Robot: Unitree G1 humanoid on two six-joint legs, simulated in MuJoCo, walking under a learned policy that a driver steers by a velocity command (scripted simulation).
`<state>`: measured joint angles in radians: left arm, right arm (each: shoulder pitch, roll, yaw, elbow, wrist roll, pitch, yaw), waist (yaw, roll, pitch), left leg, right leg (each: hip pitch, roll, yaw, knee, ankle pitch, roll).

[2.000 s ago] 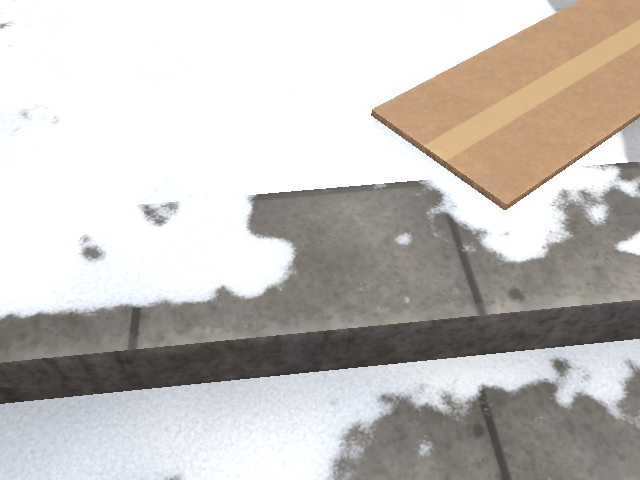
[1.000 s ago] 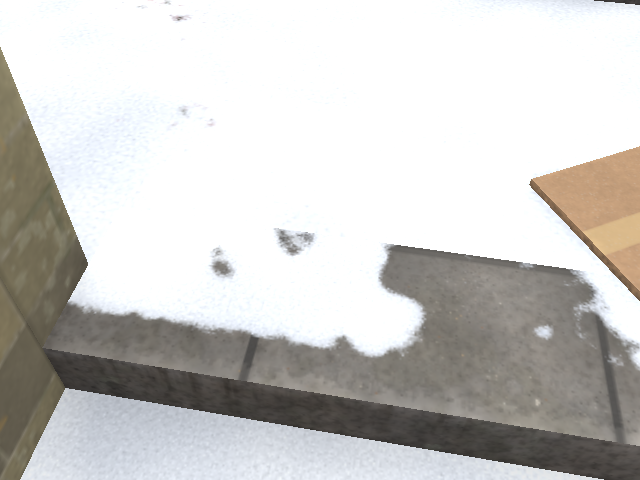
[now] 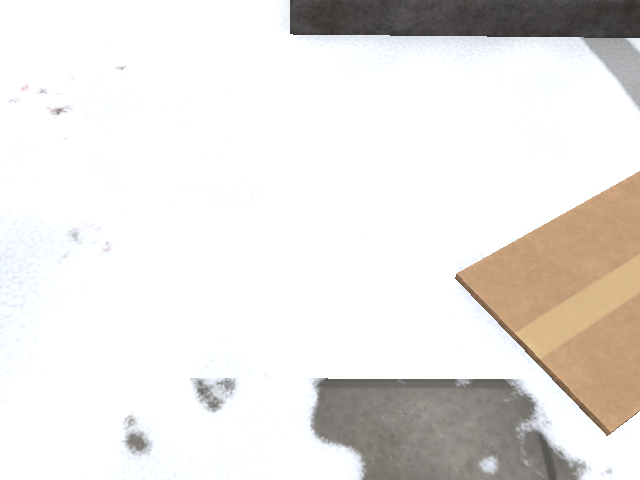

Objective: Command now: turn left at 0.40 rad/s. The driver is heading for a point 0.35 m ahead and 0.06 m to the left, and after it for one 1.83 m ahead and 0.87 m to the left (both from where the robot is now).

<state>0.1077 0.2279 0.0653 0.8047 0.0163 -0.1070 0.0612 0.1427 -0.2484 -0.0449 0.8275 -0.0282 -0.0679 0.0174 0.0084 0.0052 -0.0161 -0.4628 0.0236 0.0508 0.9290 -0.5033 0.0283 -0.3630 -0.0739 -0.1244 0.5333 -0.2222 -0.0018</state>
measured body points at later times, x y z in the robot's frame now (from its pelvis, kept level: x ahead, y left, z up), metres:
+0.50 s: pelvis +0.02 +0.05 +0.01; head +0.03 +0.07 +0.46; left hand +0.11 +0.37 -0.08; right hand +0.20 -0.15 -0.09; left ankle -0.01 +0.11 -0.73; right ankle +0.02 -0.13 -0.59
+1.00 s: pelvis +0.13 -0.01 +0.00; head +0.14 -0.01 +0.45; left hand +0.06 +0.21 -0.14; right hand +0.33 -0.23 -0.09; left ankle +0.08 +0.09 -0.47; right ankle +0.04 -0.12 -0.73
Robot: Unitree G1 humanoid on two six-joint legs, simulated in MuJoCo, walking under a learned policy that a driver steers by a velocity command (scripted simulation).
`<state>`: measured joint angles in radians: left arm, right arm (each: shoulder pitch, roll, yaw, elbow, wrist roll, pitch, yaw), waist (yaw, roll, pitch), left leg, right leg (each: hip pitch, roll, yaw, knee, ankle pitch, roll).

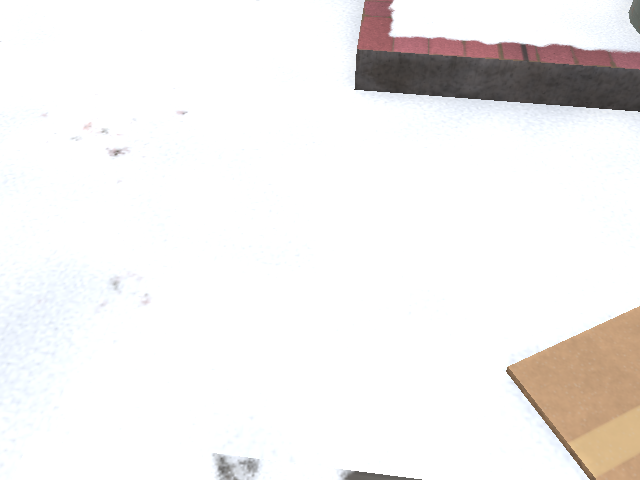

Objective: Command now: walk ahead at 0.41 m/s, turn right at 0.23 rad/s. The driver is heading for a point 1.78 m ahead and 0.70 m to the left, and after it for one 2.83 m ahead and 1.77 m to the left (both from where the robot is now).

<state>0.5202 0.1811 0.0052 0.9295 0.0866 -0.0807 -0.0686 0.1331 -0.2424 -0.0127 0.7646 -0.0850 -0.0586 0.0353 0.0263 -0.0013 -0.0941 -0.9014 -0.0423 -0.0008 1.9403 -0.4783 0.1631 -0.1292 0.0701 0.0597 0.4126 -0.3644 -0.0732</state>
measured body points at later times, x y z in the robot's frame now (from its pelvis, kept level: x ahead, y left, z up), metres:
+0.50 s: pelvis +0.30 +0.02 +0.13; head +0.30 +0.02 +0.58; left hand +0.46 +0.27 +0.05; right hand +0.28 -0.20 -0.02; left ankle +0.26 +0.09 -0.59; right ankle +0.39 -0.14 -0.43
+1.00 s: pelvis +0.59 +0.01 +0.16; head +0.61 +0.01 +0.61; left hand +0.50 +0.27 +0.03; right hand +0.85 -0.17 +0.05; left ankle +0.61 +0.18 -0.49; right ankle +0.60 -0.08 -0.59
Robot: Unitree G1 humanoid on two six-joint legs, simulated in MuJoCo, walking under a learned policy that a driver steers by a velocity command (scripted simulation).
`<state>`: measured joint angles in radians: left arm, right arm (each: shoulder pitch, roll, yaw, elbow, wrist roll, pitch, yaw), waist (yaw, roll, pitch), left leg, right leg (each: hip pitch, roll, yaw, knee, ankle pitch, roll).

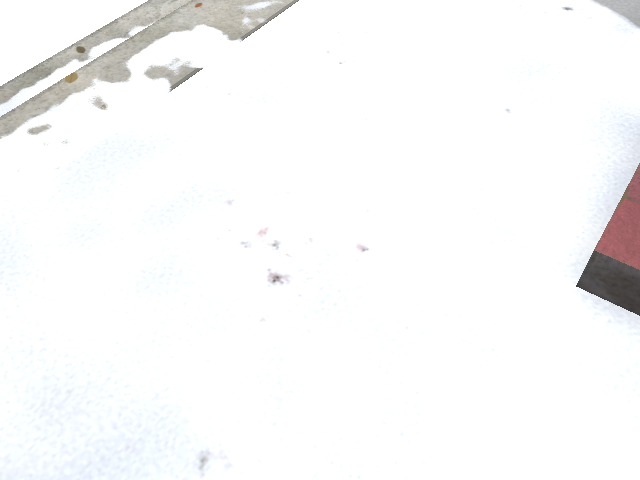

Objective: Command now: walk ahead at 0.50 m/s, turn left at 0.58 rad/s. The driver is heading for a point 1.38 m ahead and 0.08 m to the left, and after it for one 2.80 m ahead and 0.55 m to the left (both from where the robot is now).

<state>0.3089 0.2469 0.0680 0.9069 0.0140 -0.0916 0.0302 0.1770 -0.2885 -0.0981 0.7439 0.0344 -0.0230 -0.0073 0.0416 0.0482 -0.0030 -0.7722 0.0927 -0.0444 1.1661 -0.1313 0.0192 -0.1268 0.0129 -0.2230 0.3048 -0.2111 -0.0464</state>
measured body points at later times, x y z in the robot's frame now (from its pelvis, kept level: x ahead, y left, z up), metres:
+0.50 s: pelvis +0.27 +0.05 +0.00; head +0.30 +0.07 +0.45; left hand +0.37 +0.36 -0.09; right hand +0.42 -0.18 -0.11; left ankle +0.25 +0.12 -0.74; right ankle +0.38 -0.10 -0.66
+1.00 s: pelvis +0.57 +0.03 +0.00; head +0.60 +0.02 +0.45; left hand +0.63 +0.31 -0.11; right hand +0.76 -0.22 -0.10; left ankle +0.59 +0.22 -0.66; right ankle +0.60 -0.03 -0.74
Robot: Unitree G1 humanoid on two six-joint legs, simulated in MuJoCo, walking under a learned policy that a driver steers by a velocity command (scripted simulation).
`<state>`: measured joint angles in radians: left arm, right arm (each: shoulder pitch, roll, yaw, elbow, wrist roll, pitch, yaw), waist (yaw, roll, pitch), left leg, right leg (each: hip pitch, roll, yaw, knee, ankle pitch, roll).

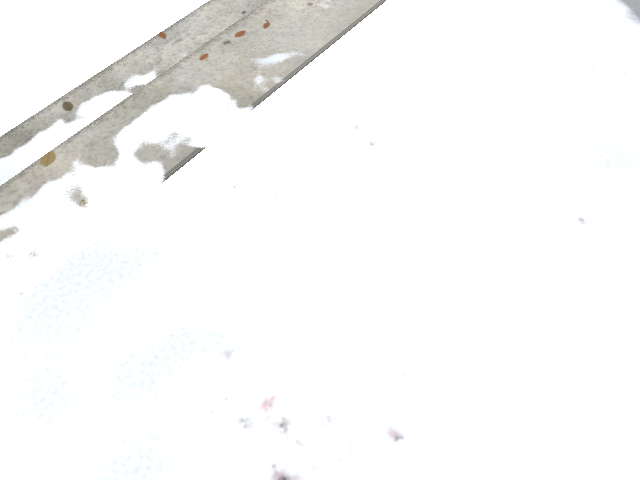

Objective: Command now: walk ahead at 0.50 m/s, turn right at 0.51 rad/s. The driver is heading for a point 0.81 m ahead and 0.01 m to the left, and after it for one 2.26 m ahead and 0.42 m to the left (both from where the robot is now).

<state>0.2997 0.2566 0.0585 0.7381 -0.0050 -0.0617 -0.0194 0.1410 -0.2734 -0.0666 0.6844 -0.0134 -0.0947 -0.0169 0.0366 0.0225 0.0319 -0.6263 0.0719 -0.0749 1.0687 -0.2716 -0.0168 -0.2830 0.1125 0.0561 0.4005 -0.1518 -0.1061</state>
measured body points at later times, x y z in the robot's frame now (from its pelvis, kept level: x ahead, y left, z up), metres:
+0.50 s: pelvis +0.27 +0.03 +0.00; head +0.30 +0.03 +0.45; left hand +0.48 +0.26 -0.10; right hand +0.29 -0.25 -0.11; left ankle +0.31 +0.13 -0.74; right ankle +0.25 -0.11 -0.67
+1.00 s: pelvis +0.50 -0.09 +0.00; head +0.52 -0.10 +0.45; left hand +0.61 +0.18 -0.10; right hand +0.60 -0.38 -0.11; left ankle +0.58 +0.07 -0.66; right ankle +0.48 -0.18 -0.74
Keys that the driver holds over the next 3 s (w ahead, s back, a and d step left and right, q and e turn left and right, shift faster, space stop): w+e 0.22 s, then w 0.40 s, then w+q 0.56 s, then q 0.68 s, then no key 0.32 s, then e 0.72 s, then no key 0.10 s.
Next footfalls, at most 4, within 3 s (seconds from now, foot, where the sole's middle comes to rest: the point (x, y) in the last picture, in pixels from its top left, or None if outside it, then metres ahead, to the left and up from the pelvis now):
0.28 left None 0.35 0.12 -0.78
0.76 right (453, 452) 0.52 -0.19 -0.78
1.28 left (340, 323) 0.82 0.04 -0.78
1.78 right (418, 286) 0.93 -0.15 -0.78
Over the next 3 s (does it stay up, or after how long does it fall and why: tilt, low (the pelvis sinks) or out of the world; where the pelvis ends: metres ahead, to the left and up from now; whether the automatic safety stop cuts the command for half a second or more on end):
stays up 0.83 -0.10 0.00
